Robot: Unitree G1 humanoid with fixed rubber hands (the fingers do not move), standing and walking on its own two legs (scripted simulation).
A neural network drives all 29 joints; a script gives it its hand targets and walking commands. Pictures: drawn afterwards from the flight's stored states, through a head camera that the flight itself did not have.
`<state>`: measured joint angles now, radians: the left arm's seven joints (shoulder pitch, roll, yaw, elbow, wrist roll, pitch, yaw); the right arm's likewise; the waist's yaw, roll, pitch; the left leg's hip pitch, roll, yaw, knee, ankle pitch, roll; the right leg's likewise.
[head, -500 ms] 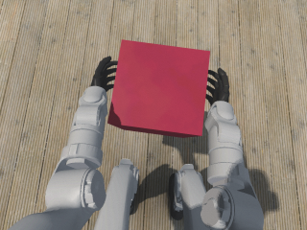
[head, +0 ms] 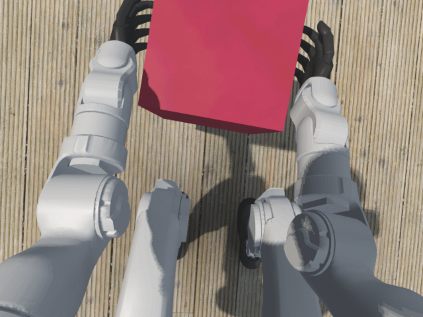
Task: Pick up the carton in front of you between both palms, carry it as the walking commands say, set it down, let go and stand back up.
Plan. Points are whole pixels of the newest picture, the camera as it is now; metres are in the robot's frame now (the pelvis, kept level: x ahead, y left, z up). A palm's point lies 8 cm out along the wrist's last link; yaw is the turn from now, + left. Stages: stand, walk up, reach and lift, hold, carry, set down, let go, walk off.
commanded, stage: set down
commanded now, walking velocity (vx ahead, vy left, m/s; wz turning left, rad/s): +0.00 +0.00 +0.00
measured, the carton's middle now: (218, 70) +0.52 +0.04 -0.20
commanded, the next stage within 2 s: none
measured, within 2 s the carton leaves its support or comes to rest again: rests again in 0.76 s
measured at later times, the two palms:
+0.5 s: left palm (142, 48) +0.56 +0.20 -0.24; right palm (288, 74) +0.54 -0.10 -0.23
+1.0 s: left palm (145, 56) +0.55 +0.19 -0.26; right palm (290, 81) +0.54 -0.12 -0.25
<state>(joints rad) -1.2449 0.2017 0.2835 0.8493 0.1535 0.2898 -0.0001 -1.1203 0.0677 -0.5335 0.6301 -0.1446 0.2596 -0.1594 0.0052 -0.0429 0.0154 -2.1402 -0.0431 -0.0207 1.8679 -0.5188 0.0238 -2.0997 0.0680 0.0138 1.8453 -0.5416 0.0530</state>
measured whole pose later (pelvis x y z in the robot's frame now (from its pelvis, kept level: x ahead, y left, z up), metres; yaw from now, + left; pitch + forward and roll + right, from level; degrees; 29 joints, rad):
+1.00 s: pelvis -0.01 +0.00 -0.10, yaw -1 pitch +35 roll -3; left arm -1.57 0.38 0.15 1.12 0.05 0.24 -0.06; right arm -1.45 -0.13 -0.45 0.96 -0.02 0.20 -0.16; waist 0.02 -0.07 0.39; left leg -2.25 -0.01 -0.01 2.23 -0.59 0.03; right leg -2.22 0.12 0.01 2.20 -0.60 0.08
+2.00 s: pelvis +0.00 -0.01 -0.06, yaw -1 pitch +37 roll -4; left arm -1.51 0.54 0.07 1.09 -0.13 0.16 -0.03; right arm -1.35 -0.17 -0.24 0.84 0.15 0.17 -0.23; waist -0.02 -0.04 0.31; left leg -2.18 -0.03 -0.03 2.13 -0.60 0.02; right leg -2.14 0.10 0.00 2.10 -0.61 0.06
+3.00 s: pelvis +0.04 +0.00 +0.20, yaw +3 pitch +44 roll -2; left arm -1.09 0.34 0.33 0.89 0.16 0.18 -0.08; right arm -0.89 -0.09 -0.31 0.64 -0.10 0.19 -0.07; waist -0.03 0.00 -0.03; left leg -1.50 -0.06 -0.05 1.03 -0.30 0.02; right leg -1.46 0.04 0.04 1.01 -0.32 0.04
